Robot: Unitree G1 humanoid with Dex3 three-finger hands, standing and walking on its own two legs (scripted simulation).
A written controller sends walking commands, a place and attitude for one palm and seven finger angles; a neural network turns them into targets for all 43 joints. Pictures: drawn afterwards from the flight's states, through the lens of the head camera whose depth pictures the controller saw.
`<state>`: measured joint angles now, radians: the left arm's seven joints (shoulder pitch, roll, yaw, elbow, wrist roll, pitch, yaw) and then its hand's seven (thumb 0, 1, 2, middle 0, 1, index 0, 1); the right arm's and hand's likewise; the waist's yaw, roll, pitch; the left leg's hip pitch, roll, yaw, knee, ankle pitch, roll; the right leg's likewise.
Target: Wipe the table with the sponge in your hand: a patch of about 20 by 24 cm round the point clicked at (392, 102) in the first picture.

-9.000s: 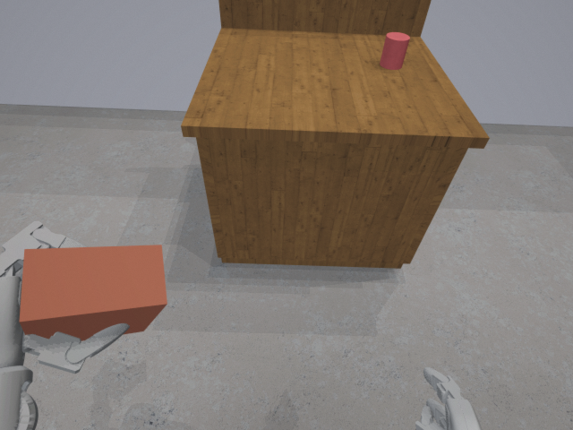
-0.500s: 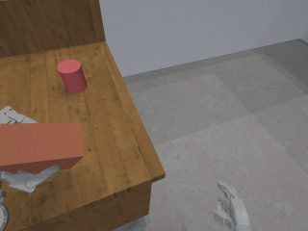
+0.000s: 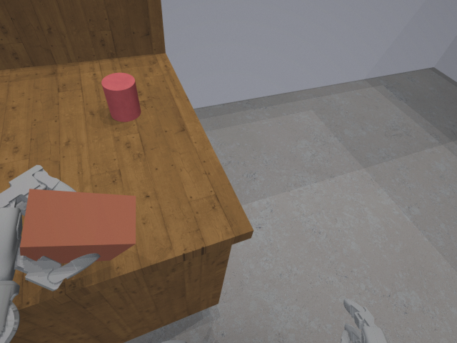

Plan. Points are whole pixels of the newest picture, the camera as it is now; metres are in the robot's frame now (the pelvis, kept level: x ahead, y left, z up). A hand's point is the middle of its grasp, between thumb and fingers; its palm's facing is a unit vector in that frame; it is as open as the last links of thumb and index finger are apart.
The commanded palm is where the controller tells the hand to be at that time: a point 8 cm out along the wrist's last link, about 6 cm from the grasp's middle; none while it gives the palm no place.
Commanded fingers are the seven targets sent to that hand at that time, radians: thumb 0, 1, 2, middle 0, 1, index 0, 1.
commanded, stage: come to a stop and stand still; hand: left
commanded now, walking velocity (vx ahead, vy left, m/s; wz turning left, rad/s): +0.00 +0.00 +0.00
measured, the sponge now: (92, 231) +0.23 +0.22 +0.12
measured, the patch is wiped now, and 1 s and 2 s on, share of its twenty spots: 0.00 0.00 0.00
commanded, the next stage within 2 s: look again from close up in 1.04 s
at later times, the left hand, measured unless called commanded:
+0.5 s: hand (29, 205) +0.23 +0.28 +0.17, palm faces +0.45 -0.82 -0.37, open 10.1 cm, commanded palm +0.17 +0.30 +0.18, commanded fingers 0.00 0.10 1.30 -1.20 -1.60 -1.20 -1.60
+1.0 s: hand (57, 190) +0.25 +0.25 +0.17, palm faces +0.40 -0.82 -0.40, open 10.1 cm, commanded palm +0.20 +0.29 +0.18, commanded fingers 0.00 0.10 1.30 -1.20 -1.60 -1.20 -1.60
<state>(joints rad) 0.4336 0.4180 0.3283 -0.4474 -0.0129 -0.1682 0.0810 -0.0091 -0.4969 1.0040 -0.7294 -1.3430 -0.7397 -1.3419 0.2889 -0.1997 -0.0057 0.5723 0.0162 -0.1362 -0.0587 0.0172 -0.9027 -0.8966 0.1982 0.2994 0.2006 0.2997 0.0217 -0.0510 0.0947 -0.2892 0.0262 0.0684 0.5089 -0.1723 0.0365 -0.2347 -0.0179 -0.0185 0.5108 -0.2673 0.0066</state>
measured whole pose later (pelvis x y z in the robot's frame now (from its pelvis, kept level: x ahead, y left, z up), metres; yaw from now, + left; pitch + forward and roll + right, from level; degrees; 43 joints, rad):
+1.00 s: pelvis +0.05 +0.00 +0.01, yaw +2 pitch -1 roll -1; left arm 0.45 0.38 0.35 -0.46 -0.04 -0.18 0.10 -0.01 -0.49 1.01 -0.73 -1.34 -0.74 -1.34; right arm 0.22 -0.21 0.00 0.58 0.01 -0.11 -0.05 0.02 -0.90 -0.90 0.20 0.30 0.20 0.30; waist 0.02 -0.01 0.02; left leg -0.23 0.00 0.04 0.44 -0.20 0.03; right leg -0.14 0.00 0.02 0.38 -0.24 0.02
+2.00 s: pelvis +0.05 +0.02 +0.00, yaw +3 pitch +0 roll -1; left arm 0.36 0.39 0.40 -0.45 -0.04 -0.24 0.11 -0.01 -0.49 1.01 -0.72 -1.34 -0.74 -1.34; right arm 0.20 -0.18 0.01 0.60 0.01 -0.18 -0.04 0.02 -0.90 -0.90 0.20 0.30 0.20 0.30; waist 0.05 -0.06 0.07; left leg -0.27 -0.02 0.04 0.48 -0.21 0.06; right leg -0.17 -0.03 0.02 0.42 -0.24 0.05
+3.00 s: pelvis +0.04 +0.02 +0.01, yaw +3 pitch -1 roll -2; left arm 0.43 0.36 0.34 -0.46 -0.04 -0.18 0.12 -0.01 -0.49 1.02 -0.72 -1.34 -0.73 -1.34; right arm 0.20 -0.19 0.01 0.58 0.02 -0.11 -0.05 0.02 -0.90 -0.90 0.20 0.30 0.20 0.30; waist 0.03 -0.03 0.04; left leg -0.24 -0.01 0.04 0.44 -0.18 0.05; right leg -0.14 -0.02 0.02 0.36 -0.20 0.04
